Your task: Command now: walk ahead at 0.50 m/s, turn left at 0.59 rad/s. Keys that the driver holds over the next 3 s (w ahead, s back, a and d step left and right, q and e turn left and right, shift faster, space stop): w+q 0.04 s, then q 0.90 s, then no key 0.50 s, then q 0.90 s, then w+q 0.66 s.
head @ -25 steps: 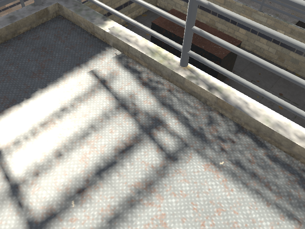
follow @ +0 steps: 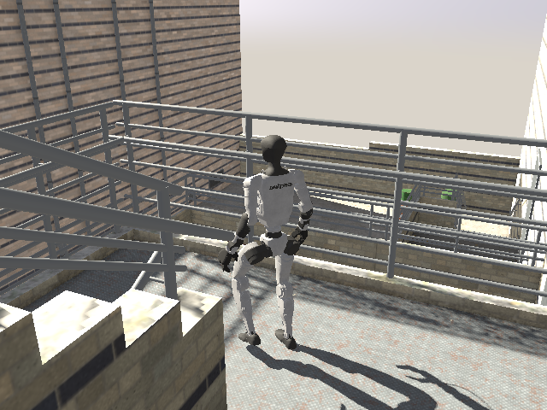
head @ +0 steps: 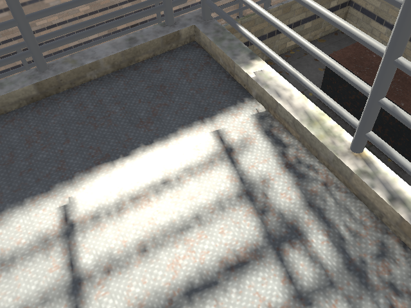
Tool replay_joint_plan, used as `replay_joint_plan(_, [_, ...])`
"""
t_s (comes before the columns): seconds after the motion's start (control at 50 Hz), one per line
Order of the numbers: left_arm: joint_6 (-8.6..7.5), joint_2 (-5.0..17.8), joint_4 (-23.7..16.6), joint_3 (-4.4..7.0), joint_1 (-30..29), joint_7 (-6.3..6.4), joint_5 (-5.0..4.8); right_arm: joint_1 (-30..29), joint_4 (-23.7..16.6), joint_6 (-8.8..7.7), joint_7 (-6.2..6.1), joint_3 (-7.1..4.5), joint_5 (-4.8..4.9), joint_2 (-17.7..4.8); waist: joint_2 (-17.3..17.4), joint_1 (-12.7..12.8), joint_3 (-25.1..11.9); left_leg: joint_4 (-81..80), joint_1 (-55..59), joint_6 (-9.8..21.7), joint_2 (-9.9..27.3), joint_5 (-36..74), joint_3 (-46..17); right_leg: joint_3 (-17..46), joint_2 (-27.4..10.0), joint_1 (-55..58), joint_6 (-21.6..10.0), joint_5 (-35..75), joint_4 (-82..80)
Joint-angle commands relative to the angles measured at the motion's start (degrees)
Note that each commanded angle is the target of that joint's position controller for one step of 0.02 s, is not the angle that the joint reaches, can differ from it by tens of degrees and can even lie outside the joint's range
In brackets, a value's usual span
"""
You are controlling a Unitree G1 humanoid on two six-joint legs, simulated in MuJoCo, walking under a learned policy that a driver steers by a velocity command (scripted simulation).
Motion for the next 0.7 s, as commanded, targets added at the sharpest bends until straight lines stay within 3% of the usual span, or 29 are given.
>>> replay_joint_plan(0.02, [-1.09,6.54,-1.82,1.56,1.53,-0.20,-0.32,-3.19,-5.24,-0.02,0.79,0.38,-0.09,-0.62,-8.64,-0.19,0.22,-3.06,-8.20,-1.19,2.19,5.41,0.29,6.68,-14.52,5.24,-5.91,19.99,-9.13])
replay_joint_plan(0.1, [-0.84,7.12,-1.05,1.70,1.20,-0.01,-0.57,-9.88,-7.99,-0.61,1.49,1.79,0.08,1.79,-8.62,0.28,2.85,-20.25,-1.32,-0.83,1.39,13.40,5.31,-1.72,-12.36,2.93,-4.54,30.60,-7.43])
replay_joint_plan(0.16, [-0.09,9.07,-0.05,2.22,2.94,0.65,-0.80,-10.27,-8.80,-0.86,1.68,1.74,-0.46,1.09,-9.76,0.30,1.31,-26.97,4.09,0.94,-0.91,11.57,8.37,-3.83,-13.54,6.92,-3.18,40.81,-2.08])
replay_joint_plan(0.2, [0.94,10.60,-0.04,2.77,2.64,1.31,-0.88,-5.30,-7.86,-1.11,1.15,1.07,-0.89,-0.68,-10.60,-1.77,-1.81,-29.41,9.61,3.09,-3.79,7.45,9.07,-4.65,-13.80,9.34,-2.33,49.68,7.39])
replay_joint_plan(0.22, [1.64,11.25,-0.29,3.01,2.36,1.50,-1.01,0.42,-6.30,-1.68,0.70,0.47,-1.21,-1.87,-9.56,-4.11,-4.91,-32.55,15.89,4.39,-5.43,7.96,8.38,-4.99,-13.32,8.49,-1.89,48.41,16.54])
replay_joint_plan(0.24, [2.01,11.36,-0.82,3.09,2.55,1.38,-1.10,7.37,-3.96,-2.42,-0.22,-0.40,-1.84,-3.84,-5.73,-7.33,-9.38,-37.63,25.87,6.00,-5.10,15.29,6.00,-5.81,-11.07,3.81,-0.06,37.60,29.66])
replay_joint_plan(0.26, [2.26,6.10,-2.83,1.87,6.31,0.72,-0.11,9.60,-3.52,-2.82,-1.20,-1.52,-1.33,-8.96,4.13,-5.00,-15.06,-31.66,40.67,8.45,8.88,40.71,-7.86,-5.59,-7.06,-10.73,1.65,-5.69,46.08])
replay_joint_plan(0.28, [3.33,5.55,-5.48,1.64,10.43,0.57,-1.27,9.58,-5.93,-2.04,-1.54,-3.21,0.95,-14.99,11.83,-3.66,-24.99,-33.61,52.20,20.93,23.13,61.31,-33.65,1.39,2.75,-25.12,3.91,-28.70,64.62])
replay_joint_plan(0.3, [4.17,7.59,-4.62,2.02,7.51,0.62,0.51,10.06,-6.42,-0.92,-2.11,-3.09,3.02,-12.31,-0.44,-4.96,-24.61,-33.88,49.81,19.83,19.91,62.63,-27.24,9.25,-1.96,-26.70,3.77,-22.78,64.58])
replay_joint_plan(0.32, [4.21,6.43,-5.68,1.47,4.15,0.55,-0.38,5.53,-7.03,-0.29,-2.86,-2.31,2.71,-9.33,1.28,-4.16,-18.17,-36.91,42.52,20.43,18.27,51.84,-23.41,8.52,-2.32,-29.03,4.04,-18.24,64.21])
replay_joint_plan(0.34, [4.25,6.49,-5.50,1.31,1.54,0.71,0.24,2.10,-6.91,0.08,-3.07,-1.19,2.65,-5.61,-2.41,-2.30,-10.97,-40.00,33.69,16.98,14.06,44.18,-19.12,8.99,-4.69,-28.25,4.23,-14.64,58.59])
replay_joint_plan(0.36, [5.01,6.71,-6.17,1.47,0.51,0.70,0.95,0.58,-6.87,0.20,-3.38,-0.62,2.89,-3.96,-0.97,-0.71,-7.60,-41.61,27.88,14.50,10.60,40.64,-16.85,9.35,-5.34,-26.02,4.38,-13.47,54.48])
replay_joint_plan(0.38, [6.05,6.76,-5.67,1.47,2.22,0.64,1.28,-0.54,-6.80,0.34,-3.34,-0.24,2.43,-3.07,-0.68,0.72,-6.73,-42.66,23.64,12.87,8.48,39.33,-14.57,9.02,-5.18,-22.86,4.60,-12.55,52.20])
replay_joint_plan(0.46, [7.85,5.81,-6.26,1.38,1.51,0.56,1.03,0.81,-6.63,-0.09,-2.67,-1.49,1.55,-6.41,-1.41,0.83,-8.50,-44.67,19.87,10.30,6.50,30.33,-15.40,9.19,-3.61,-20.93,4.64,-8.96,46.99])
replay_joint_plan(0.58, [8.73,6.85,-8.94,1.92,-6.44,0.99,0.80,3.52,-6.50,1.34,-3.19,-1.95,1.63,-6.59,1.60,-2.29,-5.36,-48.53,21.85,7.53,5.35,2.98,-23.40,11.99,-2.70,-26.92,5.21,-5.67,39.58])
replay_joint_plan(0.7, [7.92,6.87,-10.04,1.71,-9.24,1.37,0.16,5.88,-5.98,1.60,-3.22,-2.36,1.16,-7.01,2.63,-3.59,-4.08,-47.34,25.02,8.03,4.89,2.07,-28.53,13.19,-0.17,-25.54,3.87,-8.46,31.93])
